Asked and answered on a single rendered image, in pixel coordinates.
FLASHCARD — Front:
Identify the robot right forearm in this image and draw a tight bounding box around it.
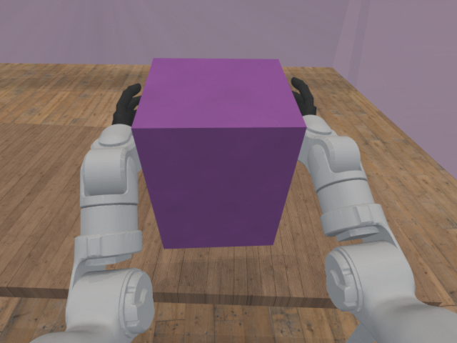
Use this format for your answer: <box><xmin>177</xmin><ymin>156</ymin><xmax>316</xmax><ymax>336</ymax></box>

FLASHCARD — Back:
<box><xmin>297</xmin><ymin>115</ymin><xmax>415</xmax><ymax>292</ymax></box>

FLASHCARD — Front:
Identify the carton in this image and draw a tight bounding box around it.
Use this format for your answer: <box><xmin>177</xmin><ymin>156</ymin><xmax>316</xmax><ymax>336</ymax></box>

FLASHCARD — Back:
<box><xmin>131</xmin><ymin>58</ymin><xmax>307</xmax><ymax>249</ymax></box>

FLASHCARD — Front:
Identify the table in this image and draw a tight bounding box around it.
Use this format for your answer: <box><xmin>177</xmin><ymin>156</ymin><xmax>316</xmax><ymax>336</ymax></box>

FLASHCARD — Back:
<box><xmin>0</xmin><ymin>123</ymin><xmax>442</xmax><ymax>343</ymax></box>

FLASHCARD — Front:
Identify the left robot upper arm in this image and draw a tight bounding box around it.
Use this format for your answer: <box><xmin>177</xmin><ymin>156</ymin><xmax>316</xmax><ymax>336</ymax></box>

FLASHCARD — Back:
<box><xmin>29</xmin><ymin>268</ymin><xmax>155</xmax><ymax>343</ymax></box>

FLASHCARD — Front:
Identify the robot left hand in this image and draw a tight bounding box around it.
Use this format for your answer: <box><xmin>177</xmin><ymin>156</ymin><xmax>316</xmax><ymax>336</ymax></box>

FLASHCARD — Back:
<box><xmin>112</xmin><ymin>84</ymin><xmax>141</xmax><ymax>126</ymax></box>

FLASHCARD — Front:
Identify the robot right hand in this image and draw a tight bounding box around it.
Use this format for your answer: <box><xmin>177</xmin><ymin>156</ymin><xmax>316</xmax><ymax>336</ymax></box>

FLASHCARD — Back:
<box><xmin>291</xmin><ymin>77</ymin><xmax>316</xmax><ymax>116</ymax></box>

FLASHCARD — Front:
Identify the robot left forearm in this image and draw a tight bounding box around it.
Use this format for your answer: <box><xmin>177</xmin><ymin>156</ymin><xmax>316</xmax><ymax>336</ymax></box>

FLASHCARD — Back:
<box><xmin>66</xmin><ymin>124</ymin><xmax>142</xmax><ymax>327</ymax></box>

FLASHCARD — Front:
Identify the right robot upper arm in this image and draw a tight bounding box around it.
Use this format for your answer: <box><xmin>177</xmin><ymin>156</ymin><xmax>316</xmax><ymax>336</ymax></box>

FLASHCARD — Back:
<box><xmin>325</xmin><ymin>240</ymin><xmax>457</xmax><ymax>343</ymax></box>

